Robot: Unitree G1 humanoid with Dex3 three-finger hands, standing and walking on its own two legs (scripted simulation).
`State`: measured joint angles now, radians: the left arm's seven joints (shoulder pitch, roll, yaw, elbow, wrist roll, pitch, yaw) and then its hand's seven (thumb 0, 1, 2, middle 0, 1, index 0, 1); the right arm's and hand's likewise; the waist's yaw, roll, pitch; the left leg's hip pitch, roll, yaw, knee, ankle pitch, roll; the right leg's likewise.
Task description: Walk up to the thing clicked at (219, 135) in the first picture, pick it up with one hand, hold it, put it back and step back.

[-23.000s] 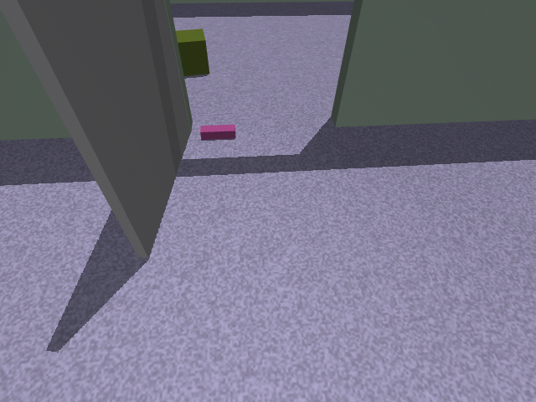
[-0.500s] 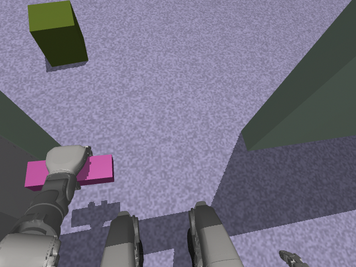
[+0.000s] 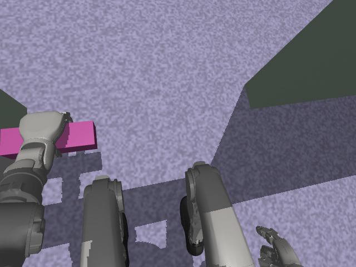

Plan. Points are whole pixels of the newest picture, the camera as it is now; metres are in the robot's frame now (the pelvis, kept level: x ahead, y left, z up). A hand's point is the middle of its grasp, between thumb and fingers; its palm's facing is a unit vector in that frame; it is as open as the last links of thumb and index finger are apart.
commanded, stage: crouch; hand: left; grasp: from above
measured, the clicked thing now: (53, 139) +0.42 +0.25 -0.20
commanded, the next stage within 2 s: lower in 0.66 s
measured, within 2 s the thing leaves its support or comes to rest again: neither
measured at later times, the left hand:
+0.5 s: hand (61, 144) +0.42 +0.25 -0.26, palm faces -0.48 -0.03 -0.88, open 9.2 cm
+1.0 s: hand (66, 144) +0.43 +0.25 -0.31, palm faces -0.50 -0.04 -0.87, open 9.2 cm
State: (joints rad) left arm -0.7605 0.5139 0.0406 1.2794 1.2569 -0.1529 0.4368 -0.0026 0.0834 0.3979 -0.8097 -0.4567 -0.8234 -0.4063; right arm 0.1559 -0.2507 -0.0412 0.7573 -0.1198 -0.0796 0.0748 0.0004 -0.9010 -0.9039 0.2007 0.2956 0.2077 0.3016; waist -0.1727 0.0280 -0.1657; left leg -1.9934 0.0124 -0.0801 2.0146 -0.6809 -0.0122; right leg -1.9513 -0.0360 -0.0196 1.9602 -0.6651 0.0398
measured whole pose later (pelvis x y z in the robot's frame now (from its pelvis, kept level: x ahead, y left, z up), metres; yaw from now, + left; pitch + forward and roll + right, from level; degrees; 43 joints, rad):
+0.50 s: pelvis -0.01 +0.00 -0.07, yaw -2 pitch +36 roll -6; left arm -0.84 0.61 0.10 1.37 1.28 -0.21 0.43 0.00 0.11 0.37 -0.79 -0.47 -0.81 -0.41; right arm 0.16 -0.27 -0.03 0.77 -0.15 -0.08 0.13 0.00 -0.90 -0.90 0.20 0.30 0.21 0.30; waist -0.21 0.01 -0.09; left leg -2.19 0.01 -0.11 2.25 -0.69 -0.02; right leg -2.15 -0.02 -0.02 2.18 -0.67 0.04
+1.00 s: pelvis -0.01 +0.00 -0.12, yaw -3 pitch +34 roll -6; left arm -0.91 0.68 0.12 1.51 1.31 -0.24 0.47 0.00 0.09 0.39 -0.81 -0.46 -0.82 -0.41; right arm 0.14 -0.29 0.02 0.79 -0.18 -0.10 0.15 0.00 -0.91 -0.90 0.20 0.30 0.21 0.30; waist -0.24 -0.01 -0.04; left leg -2.29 0.00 -0.13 2.39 -0.70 -0.03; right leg -2.25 -0.01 -0.03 2.31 -0.66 0.05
